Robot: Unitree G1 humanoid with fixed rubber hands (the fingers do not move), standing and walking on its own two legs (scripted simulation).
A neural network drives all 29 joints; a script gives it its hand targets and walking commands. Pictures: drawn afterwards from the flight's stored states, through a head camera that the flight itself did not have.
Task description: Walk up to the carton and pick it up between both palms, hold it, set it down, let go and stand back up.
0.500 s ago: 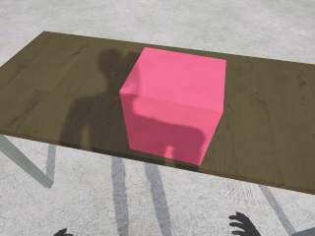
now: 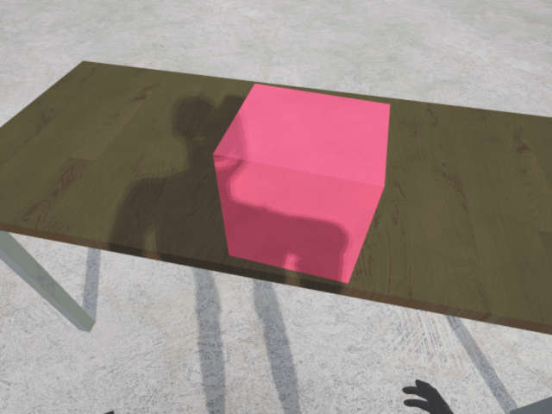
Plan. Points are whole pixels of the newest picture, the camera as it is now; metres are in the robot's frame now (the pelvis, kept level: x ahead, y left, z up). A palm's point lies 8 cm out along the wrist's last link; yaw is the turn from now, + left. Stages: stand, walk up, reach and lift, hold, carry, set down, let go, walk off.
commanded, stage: stand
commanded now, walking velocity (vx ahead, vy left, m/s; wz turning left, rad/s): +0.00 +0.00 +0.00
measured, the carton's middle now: (302, 186) +0.45 -0.04 +0.08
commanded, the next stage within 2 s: walk up in 0.76 s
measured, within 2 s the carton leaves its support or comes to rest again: neither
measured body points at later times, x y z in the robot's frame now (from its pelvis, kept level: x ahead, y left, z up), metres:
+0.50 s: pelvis -0.02 +0.00 +0.00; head -0.02 -0.01 +0.45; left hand +0.07 +0.28 -0.13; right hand +0.11 -0.25 -0.11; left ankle +0.01 +0.12 -0.71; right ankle +0.01 -0.12 -0.71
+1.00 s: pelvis -0.02 -0.01 +0.00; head -0.02 -0.02 +0.45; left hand +0.06 +0.27 -0.12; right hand +0.10 -0.26 -0.12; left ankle +0.01 +0.12 -0.71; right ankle +0.01 -0.12 -0.71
